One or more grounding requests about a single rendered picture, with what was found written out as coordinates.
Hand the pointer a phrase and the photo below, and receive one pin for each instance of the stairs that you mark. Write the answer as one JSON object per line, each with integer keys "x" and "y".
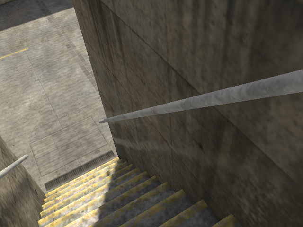
{"x": 116, "y": 194}

